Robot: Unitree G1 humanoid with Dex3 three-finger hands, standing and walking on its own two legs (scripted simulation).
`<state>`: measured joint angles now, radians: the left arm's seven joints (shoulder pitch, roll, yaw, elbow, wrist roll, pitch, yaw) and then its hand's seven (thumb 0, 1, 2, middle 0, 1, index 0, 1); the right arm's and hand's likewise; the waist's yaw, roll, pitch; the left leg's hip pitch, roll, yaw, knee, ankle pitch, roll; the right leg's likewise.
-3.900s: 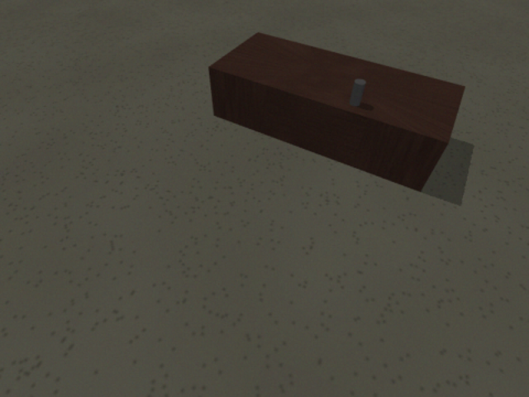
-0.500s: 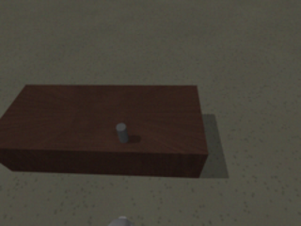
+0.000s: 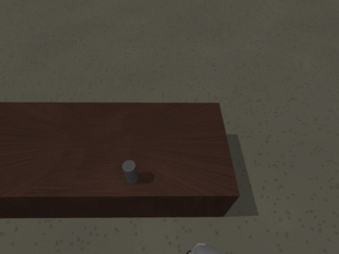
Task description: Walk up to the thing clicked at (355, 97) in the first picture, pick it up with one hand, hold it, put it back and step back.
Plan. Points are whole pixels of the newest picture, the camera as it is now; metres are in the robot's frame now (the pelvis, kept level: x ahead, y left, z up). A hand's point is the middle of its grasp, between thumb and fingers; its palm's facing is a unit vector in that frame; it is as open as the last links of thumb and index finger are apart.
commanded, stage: walk up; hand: left
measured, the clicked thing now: (130, 172) +0.49 +0.15 -0.36
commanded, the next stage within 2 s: stand in 1.32 s
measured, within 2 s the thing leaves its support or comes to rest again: neither
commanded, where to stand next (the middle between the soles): +0.09 +0.00 m, yaw +0 degrees
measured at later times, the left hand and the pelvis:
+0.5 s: hand out of the picture +0.14 +0.25 -0.13, palm faces -0.01 -0.95 -0.33, open 7.4 cm; pelvis +0.03 +0.00 +0.02, yaw +0 degrees
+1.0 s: hand out of the picture +0.12 +0.25 -0.13, palm faces +0.02 -0.94 -0.33, open 7.4 cm; pelvis +0.04 +0.00 +0.03, yaw +0 degrees
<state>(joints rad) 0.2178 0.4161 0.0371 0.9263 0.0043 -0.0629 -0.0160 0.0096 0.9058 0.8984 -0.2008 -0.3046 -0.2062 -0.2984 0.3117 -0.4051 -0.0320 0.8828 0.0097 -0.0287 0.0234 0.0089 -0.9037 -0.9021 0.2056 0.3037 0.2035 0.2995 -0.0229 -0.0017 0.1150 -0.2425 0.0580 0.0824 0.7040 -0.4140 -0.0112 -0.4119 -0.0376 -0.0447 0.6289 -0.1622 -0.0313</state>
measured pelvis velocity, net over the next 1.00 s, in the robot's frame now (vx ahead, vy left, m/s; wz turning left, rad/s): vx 0.04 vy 0.00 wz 0.01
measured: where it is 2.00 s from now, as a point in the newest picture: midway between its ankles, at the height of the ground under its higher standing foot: outside the picture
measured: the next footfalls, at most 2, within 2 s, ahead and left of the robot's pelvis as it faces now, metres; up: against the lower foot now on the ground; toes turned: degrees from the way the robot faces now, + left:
none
